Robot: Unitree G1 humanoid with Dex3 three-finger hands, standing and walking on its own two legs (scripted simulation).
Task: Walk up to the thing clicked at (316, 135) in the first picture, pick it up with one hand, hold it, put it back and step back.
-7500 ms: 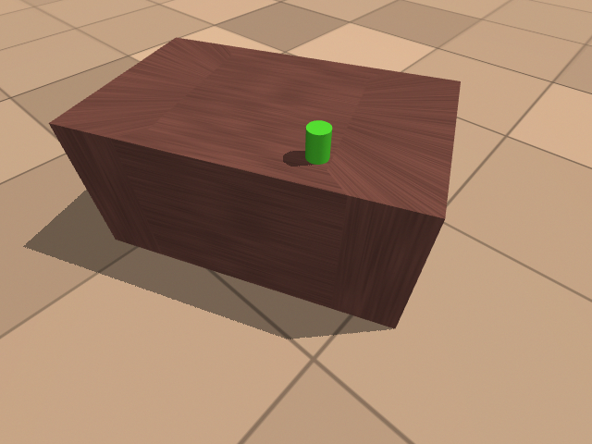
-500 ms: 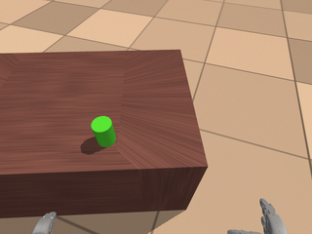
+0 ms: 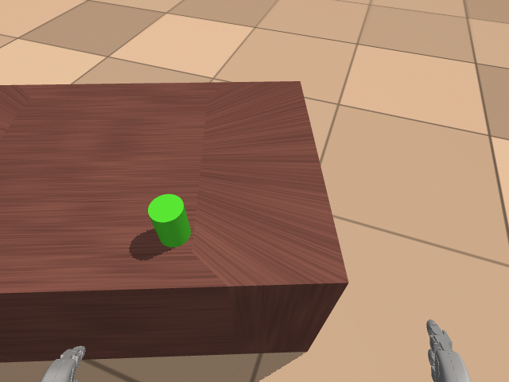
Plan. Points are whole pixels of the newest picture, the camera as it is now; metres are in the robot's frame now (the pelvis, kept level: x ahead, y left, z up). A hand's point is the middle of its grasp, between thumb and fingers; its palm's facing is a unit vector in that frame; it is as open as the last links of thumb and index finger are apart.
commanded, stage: go down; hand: left
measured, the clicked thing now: (170, 221) +0.47 +0.19 -0.09
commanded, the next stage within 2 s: none
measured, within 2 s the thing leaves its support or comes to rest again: neither
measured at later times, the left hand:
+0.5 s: hand out of the picture +0.14 +0.27 -0.10, palm faces +0.09 -0.95 -0.31, open 17.4 cm
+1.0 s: hand out of the picture +0.14 +0.28 -0.09, palm faces +0.11 -0.94 -0.32, open 17.4 cm
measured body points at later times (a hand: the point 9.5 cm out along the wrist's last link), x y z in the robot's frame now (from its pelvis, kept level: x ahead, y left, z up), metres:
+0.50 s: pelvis -0.01 +0.00 -0.02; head +0.03 +0.00 +0.43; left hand +0.14 +0.32 -0.08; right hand +0.14 -0.27 -0.07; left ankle -0.01 +0.13 -0.71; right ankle -0.03 -0.15 -0.71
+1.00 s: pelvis -0.01 +0.00 -0.03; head +0.02 +0.01 +0.42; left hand +0.13 +0.33 -0.06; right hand +0.14 -0.26 -0.07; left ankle -0.01 +0.13 -0.71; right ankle -0.03 -0.15 -0.71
